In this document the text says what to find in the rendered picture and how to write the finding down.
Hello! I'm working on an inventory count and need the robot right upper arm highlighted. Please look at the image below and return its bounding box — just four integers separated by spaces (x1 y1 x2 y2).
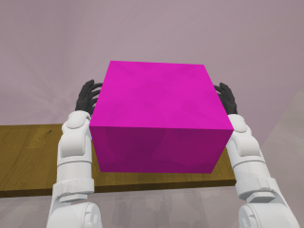
238 203 299 228

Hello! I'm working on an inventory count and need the carton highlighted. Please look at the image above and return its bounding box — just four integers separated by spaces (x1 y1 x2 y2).
88 61 235 174

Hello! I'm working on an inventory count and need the right robot forearm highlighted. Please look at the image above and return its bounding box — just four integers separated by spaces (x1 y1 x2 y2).
226 114 300 228

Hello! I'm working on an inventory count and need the robot left upper arm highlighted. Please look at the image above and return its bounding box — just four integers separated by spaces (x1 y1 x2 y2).
47 201 103 228

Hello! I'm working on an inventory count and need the table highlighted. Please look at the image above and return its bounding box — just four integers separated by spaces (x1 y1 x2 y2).
0 123 237 199

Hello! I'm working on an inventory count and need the robot left hand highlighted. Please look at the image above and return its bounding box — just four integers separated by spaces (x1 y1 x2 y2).
75 79 103 118

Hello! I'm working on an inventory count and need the left robot forearm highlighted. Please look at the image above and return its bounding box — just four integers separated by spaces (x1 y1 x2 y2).
47 110 95 228

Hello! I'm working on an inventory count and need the robot right hand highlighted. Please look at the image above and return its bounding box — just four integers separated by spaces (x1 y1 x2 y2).
214 83 238 115

